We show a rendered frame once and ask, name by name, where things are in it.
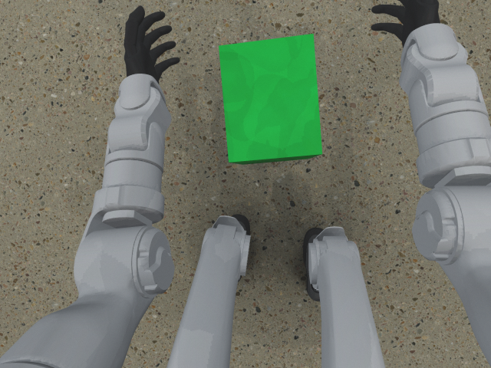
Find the robot right thigh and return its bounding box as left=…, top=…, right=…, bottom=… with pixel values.
left=308, top=236, right=385, bottom=368

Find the robot left hand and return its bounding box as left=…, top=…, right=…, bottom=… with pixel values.
left=124, top=5, right=180, bottom=83

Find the right robot foot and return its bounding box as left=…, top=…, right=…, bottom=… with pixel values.
left=303, top=228, right=323, bottom=301

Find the robot left upper arm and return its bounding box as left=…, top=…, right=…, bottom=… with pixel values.
left=0, top=225, right=175, bottom=368

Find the right robot forearm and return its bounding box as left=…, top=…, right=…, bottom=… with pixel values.
left=399, top=23, right=491, bottom=189

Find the left robot forearm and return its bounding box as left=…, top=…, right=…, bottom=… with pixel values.
left=74, top=74, right=172, bottom=287

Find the robot right hand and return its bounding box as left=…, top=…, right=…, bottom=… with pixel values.
left=371, top=0, right=440, bottom=48

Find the robot right upper arm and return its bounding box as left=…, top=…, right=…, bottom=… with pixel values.
left=412, top=186, right=491, bottom=367

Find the carton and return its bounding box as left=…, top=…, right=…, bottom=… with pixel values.
left=219, top=34, right=322, bottom=165

